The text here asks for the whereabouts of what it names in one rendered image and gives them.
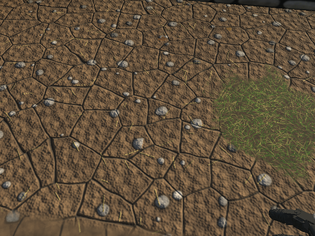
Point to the right robot hand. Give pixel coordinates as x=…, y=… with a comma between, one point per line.
x=299, y=218

